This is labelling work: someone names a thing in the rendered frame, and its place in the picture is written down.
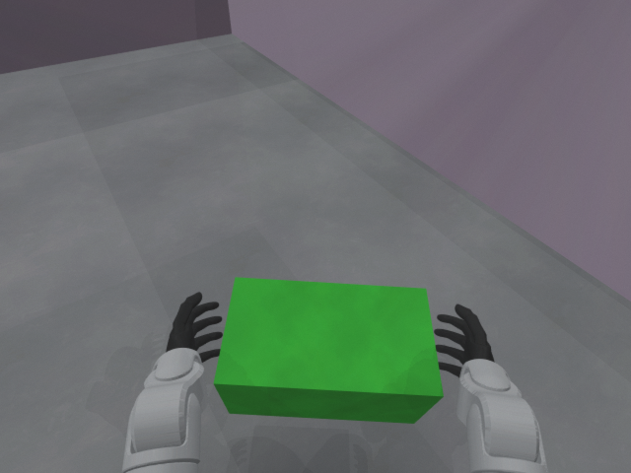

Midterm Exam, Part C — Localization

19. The carton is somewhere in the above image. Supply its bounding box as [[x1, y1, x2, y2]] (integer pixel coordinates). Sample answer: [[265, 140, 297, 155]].
[[213, 277, 444, 424]]

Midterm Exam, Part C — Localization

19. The right robot forearm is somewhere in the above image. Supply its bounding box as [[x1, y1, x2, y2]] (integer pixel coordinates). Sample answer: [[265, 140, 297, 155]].
[[456, 359, 549, 473]]

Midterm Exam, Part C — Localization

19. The right robot hand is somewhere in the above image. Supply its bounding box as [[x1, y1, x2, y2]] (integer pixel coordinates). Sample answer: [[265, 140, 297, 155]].
[[434, 304, 495, 377]]

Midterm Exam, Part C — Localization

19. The left robot forearm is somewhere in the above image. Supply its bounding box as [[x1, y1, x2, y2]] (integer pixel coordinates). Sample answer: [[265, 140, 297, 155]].
[[122, 348, 208, 473]]

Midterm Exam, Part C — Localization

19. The left robot hand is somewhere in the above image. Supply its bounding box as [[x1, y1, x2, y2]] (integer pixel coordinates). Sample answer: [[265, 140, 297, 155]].
[[166, 292, 223, 363]]

